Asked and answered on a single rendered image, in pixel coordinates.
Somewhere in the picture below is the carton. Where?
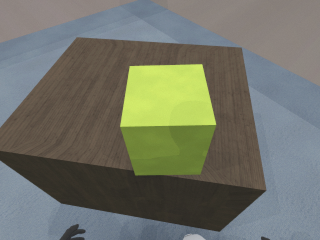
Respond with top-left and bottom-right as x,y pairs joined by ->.
120,64 -> 216,176

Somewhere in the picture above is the left robot hand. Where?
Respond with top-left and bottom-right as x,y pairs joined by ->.
60,224 -> 86,240

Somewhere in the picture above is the pedestal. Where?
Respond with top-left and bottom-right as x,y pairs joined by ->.
0,37 -> 267,232

